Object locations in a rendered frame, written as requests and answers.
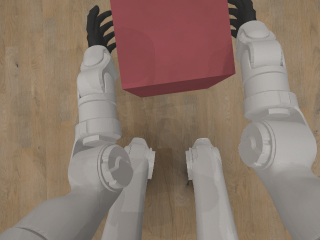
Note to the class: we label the left robot hand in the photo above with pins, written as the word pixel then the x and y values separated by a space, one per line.
pixel 95 33

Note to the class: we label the robot left shin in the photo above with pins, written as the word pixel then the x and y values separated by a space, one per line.
pixel 136 140

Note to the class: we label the right robot thigh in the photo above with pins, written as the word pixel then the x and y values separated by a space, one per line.
pixel 214 217

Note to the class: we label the robot left upper arm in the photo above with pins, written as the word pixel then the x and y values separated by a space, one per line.
pixel 97 177

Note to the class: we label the robot right upper arm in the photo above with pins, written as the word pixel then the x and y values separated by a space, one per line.
pixel 282 154

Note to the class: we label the carton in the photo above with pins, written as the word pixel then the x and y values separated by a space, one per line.
pixel 172 46

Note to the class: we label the robot right forearm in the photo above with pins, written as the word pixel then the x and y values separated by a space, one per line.
pixel 264 76

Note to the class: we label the right robot hand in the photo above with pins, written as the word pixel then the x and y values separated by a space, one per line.
pixel 243 13

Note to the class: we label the robot left forearm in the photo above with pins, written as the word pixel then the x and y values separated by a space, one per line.
pixel 97 103

